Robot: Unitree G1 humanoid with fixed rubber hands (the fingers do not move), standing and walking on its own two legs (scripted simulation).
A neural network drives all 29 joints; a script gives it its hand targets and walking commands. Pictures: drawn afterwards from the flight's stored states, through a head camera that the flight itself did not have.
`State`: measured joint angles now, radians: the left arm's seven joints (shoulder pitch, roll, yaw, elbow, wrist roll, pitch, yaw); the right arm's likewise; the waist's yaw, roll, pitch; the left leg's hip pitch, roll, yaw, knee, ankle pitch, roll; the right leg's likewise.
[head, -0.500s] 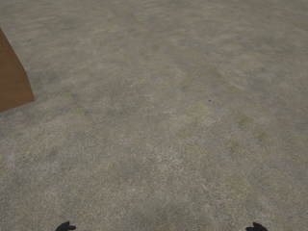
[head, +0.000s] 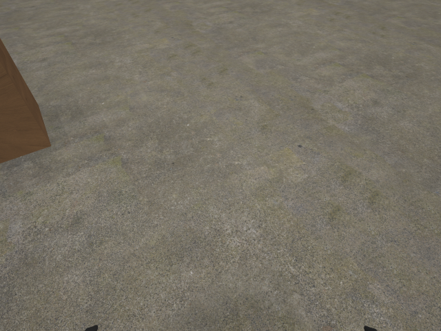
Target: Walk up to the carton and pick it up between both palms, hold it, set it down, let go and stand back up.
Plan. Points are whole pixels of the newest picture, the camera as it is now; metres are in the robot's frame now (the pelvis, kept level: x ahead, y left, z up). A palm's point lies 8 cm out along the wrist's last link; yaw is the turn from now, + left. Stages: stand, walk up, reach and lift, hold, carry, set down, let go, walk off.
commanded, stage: stand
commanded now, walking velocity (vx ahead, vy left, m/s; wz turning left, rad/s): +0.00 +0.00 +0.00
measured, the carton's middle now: out of the picture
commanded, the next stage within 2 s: none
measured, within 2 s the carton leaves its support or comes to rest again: neither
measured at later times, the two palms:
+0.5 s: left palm out of the picture +0.10 +0.29 -0.09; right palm out of the picture +0.10 -0.27 -0.09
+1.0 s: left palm out of the picture +0.09 +0.29 -0.09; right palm out of the picture +0.09 -0.28 -0.10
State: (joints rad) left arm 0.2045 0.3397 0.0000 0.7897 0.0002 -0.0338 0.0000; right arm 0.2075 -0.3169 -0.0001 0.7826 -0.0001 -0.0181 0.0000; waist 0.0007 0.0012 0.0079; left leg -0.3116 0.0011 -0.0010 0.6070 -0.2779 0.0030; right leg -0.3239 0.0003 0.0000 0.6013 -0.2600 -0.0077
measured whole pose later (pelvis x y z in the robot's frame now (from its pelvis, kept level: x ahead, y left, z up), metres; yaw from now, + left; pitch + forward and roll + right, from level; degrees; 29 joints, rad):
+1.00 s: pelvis -0.01 +0.00 +0.01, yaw +0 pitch +0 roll +0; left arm 0.20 0.34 0.00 0.88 0.00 -0.04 0.00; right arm 0.21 -0.32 0.00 0.87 0.00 -0.02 0.00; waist 0.00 0.01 -0.03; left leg -0.31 0.00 0.00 0.52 -0.22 0.00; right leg -0.32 0.00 0.00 0.51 -0.20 0.00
